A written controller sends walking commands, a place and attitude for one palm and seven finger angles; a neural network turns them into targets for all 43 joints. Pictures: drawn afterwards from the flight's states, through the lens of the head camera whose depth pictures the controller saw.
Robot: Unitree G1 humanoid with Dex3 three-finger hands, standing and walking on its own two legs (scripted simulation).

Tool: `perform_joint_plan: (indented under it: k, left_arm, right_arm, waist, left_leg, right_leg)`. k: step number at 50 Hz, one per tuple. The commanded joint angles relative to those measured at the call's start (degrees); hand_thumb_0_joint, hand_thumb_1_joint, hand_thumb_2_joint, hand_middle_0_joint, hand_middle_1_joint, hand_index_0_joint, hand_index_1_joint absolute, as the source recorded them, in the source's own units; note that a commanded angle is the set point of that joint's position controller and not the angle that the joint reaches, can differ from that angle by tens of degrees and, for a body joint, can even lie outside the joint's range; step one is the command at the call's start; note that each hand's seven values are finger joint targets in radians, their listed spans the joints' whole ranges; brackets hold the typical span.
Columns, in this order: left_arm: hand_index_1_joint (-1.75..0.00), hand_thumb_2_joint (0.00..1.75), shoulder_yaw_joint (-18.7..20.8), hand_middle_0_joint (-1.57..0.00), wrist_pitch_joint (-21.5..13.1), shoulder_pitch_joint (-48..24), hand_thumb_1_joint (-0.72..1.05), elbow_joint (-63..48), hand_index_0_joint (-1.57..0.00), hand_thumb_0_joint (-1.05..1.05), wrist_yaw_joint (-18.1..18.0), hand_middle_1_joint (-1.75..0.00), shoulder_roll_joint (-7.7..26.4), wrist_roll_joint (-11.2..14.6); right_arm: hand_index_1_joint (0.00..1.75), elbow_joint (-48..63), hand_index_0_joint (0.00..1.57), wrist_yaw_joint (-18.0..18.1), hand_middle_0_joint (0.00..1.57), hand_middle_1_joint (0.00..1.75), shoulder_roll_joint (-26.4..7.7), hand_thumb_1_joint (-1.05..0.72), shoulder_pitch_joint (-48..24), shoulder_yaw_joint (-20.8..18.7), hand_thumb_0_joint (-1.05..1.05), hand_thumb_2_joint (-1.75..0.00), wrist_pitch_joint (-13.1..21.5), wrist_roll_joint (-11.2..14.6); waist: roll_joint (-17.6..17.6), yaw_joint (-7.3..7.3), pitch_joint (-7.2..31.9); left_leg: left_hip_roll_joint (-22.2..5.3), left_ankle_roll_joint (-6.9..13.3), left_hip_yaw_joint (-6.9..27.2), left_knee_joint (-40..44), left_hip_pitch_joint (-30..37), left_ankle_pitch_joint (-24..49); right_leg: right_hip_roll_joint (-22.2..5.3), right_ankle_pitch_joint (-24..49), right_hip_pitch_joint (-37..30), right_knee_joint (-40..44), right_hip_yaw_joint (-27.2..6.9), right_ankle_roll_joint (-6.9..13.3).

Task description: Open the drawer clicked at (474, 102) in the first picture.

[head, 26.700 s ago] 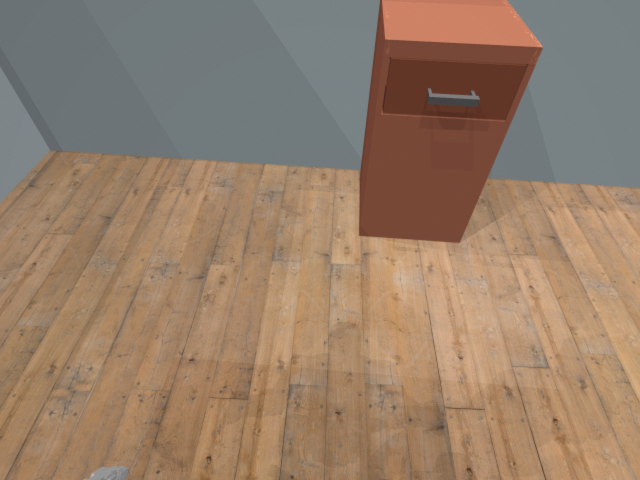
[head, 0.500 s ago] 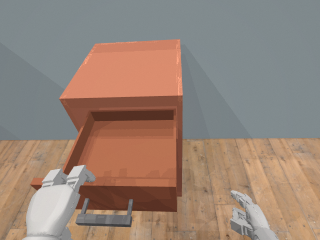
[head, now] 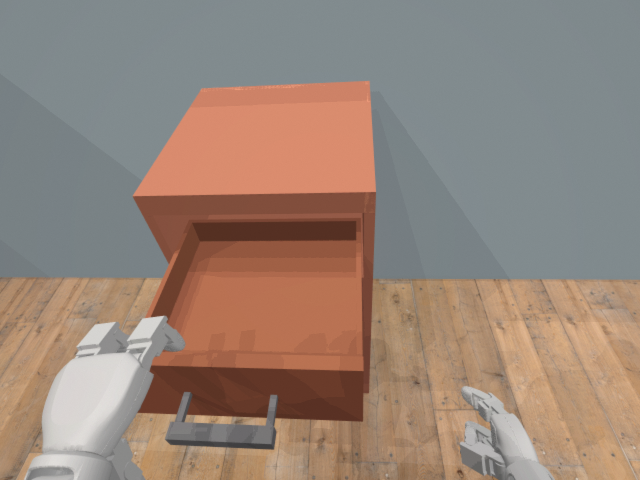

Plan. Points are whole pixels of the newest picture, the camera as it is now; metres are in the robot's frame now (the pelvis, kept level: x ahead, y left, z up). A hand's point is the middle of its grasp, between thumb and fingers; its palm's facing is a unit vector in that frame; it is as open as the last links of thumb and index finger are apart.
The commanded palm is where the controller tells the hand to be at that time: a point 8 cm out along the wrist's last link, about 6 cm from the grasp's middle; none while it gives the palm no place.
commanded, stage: draw the hand back to the body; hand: left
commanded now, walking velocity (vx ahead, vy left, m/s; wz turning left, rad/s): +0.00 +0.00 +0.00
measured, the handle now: (225, 418) +0.22 +0.19 -0.08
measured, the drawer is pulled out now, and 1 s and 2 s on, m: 0.30 0.30 0.30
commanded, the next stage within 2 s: step back with the hand held close in 1.16 s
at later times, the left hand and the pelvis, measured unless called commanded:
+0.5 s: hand (130, 352) +0.19 +0.22 +0.15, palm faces +0.35 -0.86 -0.37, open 12.6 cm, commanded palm +0.14 +0.26 +0.17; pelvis +0.01 -0.01 +0.01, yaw +3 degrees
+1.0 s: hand (108, 342) +0.19 +0.23 +0.17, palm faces +0.42 -0.81 -0.41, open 8.3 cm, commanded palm +0.14 +0.27 +0.19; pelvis +0.02 -0.02 +0.01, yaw +3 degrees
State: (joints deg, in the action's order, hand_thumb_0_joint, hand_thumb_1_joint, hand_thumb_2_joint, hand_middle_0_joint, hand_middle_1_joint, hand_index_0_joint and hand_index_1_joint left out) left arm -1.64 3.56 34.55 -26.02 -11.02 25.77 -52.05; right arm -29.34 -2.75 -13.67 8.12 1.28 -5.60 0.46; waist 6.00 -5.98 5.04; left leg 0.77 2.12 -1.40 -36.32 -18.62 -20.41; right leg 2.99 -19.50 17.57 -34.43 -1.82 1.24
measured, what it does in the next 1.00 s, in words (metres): stands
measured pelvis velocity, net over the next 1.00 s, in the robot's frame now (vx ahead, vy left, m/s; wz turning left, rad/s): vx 0.02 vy -0.02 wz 0.06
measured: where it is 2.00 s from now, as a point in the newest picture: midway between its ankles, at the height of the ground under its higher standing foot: outside the picture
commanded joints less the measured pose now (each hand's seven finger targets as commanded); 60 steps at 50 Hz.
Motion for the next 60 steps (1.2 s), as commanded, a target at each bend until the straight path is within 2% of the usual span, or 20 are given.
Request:
perform_joint_plan:
  k: [1,2,6,8,9,11,12,15,16,20,22,26,33,35,38,40,48,53,56,60]
  left_arm:
    - [-1.2,0.3,9.7,-0.3,-1.0,-2.4,-0.5,-12.5,-0.3,0.0,-2.0,-1.2,9.7,0.2]
    - [-1.2,0.3,9.0,-0.3,-1.1,-2.6,-0.5,-11.9,-0.3,0.0,-1.8,-1.2,8.8,0.9]
    - [-1.2,0.3,10.6,-0.3,-1.6,-2.9,-0.5,-13.2,-0.3,0.0,-0.9,-1.2,10.6,1.1]
    - [-1.2,0.3,10.9,-0.3,-2.0,-3.5,-0.5,-12.3,-0.3,0.0,-0.4,-1.2,11.0,1.2]
    - [-1.18,0.32,4.7,-0.3,-5.0,-3.8,-0.47,-13.4,-0.3,0.0,1.9,-1.18,-13.1,45.4]
    - [-1.13,0.34,13.3,-0.29,-8.6,-0.2,-0.4,-12.0,-0.29,0.0,2.1,-1.13,-2.2,50.4]
    - [-1.11,0.36,14.6,-0.29,-9.7,-3.1,-0.36,-16.8,-0.29,0.0,1.9,-1.11,-0.1,52.1]
    - [-1.04,0.4,18.2,-0.28,-11.4,-6.0,-0.26,-18.4,-0.28,0.0,1.2,-1.04,2.7,53.3]
    - [-1.02,0.42,17.3,-0.28,-11.9,-5.8,-0.22,-16.9,-0.28,0.0,1.6,-1.02,0.9,53.2]
    - [-0.93,0.48,17.5,-0.27,-12.1,-4.0,-0.08,-15.2,-0.27,0.0,2.6,-0.93,-0.5,54.4]
    - [-0.88,0.51,17.9,-0.26,-12.2,-2.1,-0.01,-14.0,-0.26,0.0,3.2,-0.88,-1.1,55.1]
    - [-0.8,0.57,19.5,-0.25,-12.1,-2.3,0.13,-13.7,-0.25,0.0,3.8,-0.8,-0.4,55.2]
    - [-0.64,0.68,22.6,-0.24,-12.3,-3.6,0.37,-15.2,-0.24,0.0,3.5,-0.64,1.9,55.4]
    - [-0.59,0.7,23.1,-0.23,-12.2,-4.6,0.44,-16.3,-0.23,0.0,3.4,-0.59,2.1,55.5]
    - [-0.52,0.75,24.0,-0.22,-12.3,-4.0,0.55,-14.4,-0.22,0.0,3.5,-0.52,2.2,55.6]
    - [-0.48,0.78,24.2,-0.22,-12.1,-5.0,0.62,-15.3,-0.22,0.0,3.6,-0.48,2.3,55.7]
    - [-0.3,0.9,24.4,-0.2,-11.9,-5.3,0.9,-13.4,-0.2,0.0,3.8,-0.3,2.3,56.0]
    - [-0.3,0.9,24.6,-0.2,-11.8,-5.7,0.9,-13.0,-0.2,0.0,3.8,-0.3,2.5,56.1]
    - [-0.3,0.9,25.0,-0.2,-12.0,-6.9,0.9,-14.4,-0.2,0.0,3.6,-0.3,3.3,56.0]
    - [-0.3,0.9,24.6,-0.2,-11.9,-5.9,0.9,-13.9,-0.2,0.0,3.6,-0.3,2.6,56.2]
  right_arm:
    - [0.3,10.6,0.2,0.5,0.2,0.3,-5.0,-0.9,-9.7,-1.9,0.0,-0.9,3.1,0.2]
    - [0.3,10.2,0.2,0.7,0.2,0.3,-4.9,-0.9,-10.1,-2.2,0.0,-0.9,2.9,0.6]
    - [0.3,10.4,0.2,1.0,0.2,0.3,-5.4,-0.9,-9.5,-2.0,0.0,-0.9,3.0,0.1]
    - [0.3,9.9,0.2,1.2,0.2,0.3,-5.7,-0.9,-9.6,-2.2,0.0,-0.9,2.8,0.0]
    - [0.3,12.8,0.2,3.0,0.2,0.3,-0.7,-0.9,-5.5,-2.0,0.0,-0.9,7.3,1.9]
    - [0.3,10.1,0.2,6.1,0.2,0.3,-2.9,-0.9,-4.6,-1.1,0.0,-0.9,11.1,1.3]
    - [0.3,10.0,0.2,7.0,0.2,0.3,-3.0,-0.9,-5.2,-1.0,0.0,-0.9,12.2,1.1]
    - [0.3,7.4,0.2,8.4,0.2,0.3,-3.1,-0.9,-4.6,-0.7,0.0,-0.9,15.0,0.4]
    - [0.3,6.7,0.2,8.2,0.2,0.3,-2.9,-0.9,-3.8,0.0,0.0,-0.9,15.5,0.1]
    - [0.3,5.5,0.2,7.4,0.2,0.3,-3.0,-0.9,-4.6,-0.6,0.0,-0.9,16.6,0.4]
    - [0.3,4.9,0.2,7.2,0.2,0.3,-3.1,-0.9,-4.6,-1.0,0.0,-0.9,16.5,0.3]
    - [0.3,4.1,0.2,6.9,0.2,0.3,-3.7,-0.9,-5.3,-1.5,0.0,-0.9,15.9,0.3]
    - [0.3,3.6,0.2,7.3,0.2,0.3,-3.7,-0.9,-5.5,-1.9,0.0,-0.9,15.4,0.4]
    - [0.3,3.7,0.2,7.4,0.2,0.3,-3.7,-0.9,-6.1,-2.1,0.0,-0.9,15.4,0.5]
    - [0.3,3.5,0.2,7.4,0.2,0.3,-3.7,-0.9,-6.0,-2.2,0.0,-0.9,14.9,0.5]
    - [0.3,3.6,0.2,7.4,0.2,0.3,-3.7,-0.9,-6.3,-2.3,0.0,-0.9,14.8,0.6]
    - [0.3,3.7,0.2,7.1,0.2,0.3,-3.8,-0.9,-6.3,-2.1,0.0,-0.9,13.9,0.5]
    - [0.3,3.8,0.2,7.1,0.2,0.3,-3.7,-0.9,-6.6,-1.9,0.0,-0.9,13.6,0.5]
    - [0.3,3.8,0.2,7.3,0.2,0.3,-3.7,-0.9,-6.6,-1.8,0.0,-0.9,13.8,0.4]
    - [0.3,3.7,0.2,7.2,0.2,0.3,-3.7,-0.9,-6.9,-2.1,0.0,-0.9,13.9,0.5]
  waist:
    - [-3.6,-0.74,4.9]
    - [-3.8,0.07,2.8]
    - [-3.2,-0.57,5.1]
    - [-4.2,-0.38,3.5]
    - [-7.8,6.54,-0.5]
    - [-9.4,3.54,0.2]
    - [-8.0,3.65,-0.2]
    - [-1.5,3.19,-2.0]
    - [0.7,3.16,-2.7]
    - [1.7,3.0,-3.9]
    - [-2.7,2.96,-2.1]
    - [-4.4,2.91,-0.3]
    - [-4.1,2.77,1.8]
    - [-1.3,2.89,1.7]
    - [-4.8,2.72,1.3]
    - [-2.2,2.94,1.1]
    - [-3.5,2.69,0.9]
    - [-4.1,2.7,-0.2]
    - [-1.4,2.72,0.2]
    - [-2.9,2.86,-0.3]
  left_leg:
    - [-2.1,-0.3,2.1,5.0,6.2,16.2]
    - [-2.2,-0.4,2.1,5.4,6.2,16.2]
    - [-2.1,-0.2,2.1,5.4,7.6,16.9]
    - [-2.1,-0.3,2.1,5.6,7.5,17.2]
    - [-3.8,1.1,3.3,7.3,13.5,14.5]
    - [-3.8,0.4,3.6,9.4,12.7,14.5]
    - [-3.7,-0.1,3.6,10.0,11.9,14.7]
    - [-3.0,-0.8,3.1,10.6,11.0,14.9]
    - [-2.6,-1.0,3.1,11.0,11.0,15.1]
    - [-3.2,-1.7,3.5,11.8,10.3,18.4]
    - [-3.3,-1.3,3.3,11.6,11.0,21.3]
    - [-3.4,-1.0,2.8,11.3,12.3,23.3]
    - [-3.2,-1.0,2.4,11.1,14.0,25.8]
    - [-2.9,-1.1,2.1,11.2,14.3,25.5]
    - [-3.1,-0.9,2.1,11.4,14.4,25.6]
    - [-2.9,-1.0,1.9,11.1,14.6,26.2]
    - [-2.9,-0.8,2.1,11.8,14.7,25.6]
    - [-2.8,-0.8,2.2,12.3,14.3,23.4]
    - [-2.5,-1.0,2.3,12.6,14.7,22.0]
    - [-2.7,-0.9,2.3,12.3,14.3,22.3]
  right_leg:
    - [-2.3,12.4,0.3,6.6,-0.4,1.4]
    - [-2.2,12.3,1.0,7.1,-1.0,1.4]
    - [-2.6,13.0,-0.1,7.6,-0.5,1.2]
    - [-2.5,13.1,0.5,8.0,-0.6,1.1]
    - [-2.3,11.8,-3.4,7.0,3.9,0.4]
    - [-2.9,9.6,-4.3,8.8,4.1,0.2]
    - [-3.6,10.5,-5.7,9.3,3.7,0.0]
    - [-4.2,11.5,-6.1,11.3,2.9,0.5]
    - [-4.2,11.5,-5.9,11.6,3.6,0.7]
    - [-4.1,14.2,-7.7,11.7,3.8,0.9]
    - [-4.2,17.8,-9.1,11.3,4.0,0.6]
    - [-4.3,20.7,-9.6,12.0,3.7,0.3]
    - [-4.6,23.6,-10.5,12.3,3.7,0.0]
    - [-4.7,23.6,-10.6,12.9,3.2,0.1]
    - [-4.6,24.1,-10.4,12.8,3.5,-0.1]
    - [-4.6,25.1,-10.7,13.2,3.1,0.0]
    - [-4.6,24.4,-10.8,13.3,3.6,-0.3]
    - [-4.5,22.5,-10.3,14.0,3.4,-0.2]
    - [-4.5,20.7,-10.2,14.6,3.2,-0.1]
    - [-4.5,21.6,-10.4,14.6,2.9,-0.1]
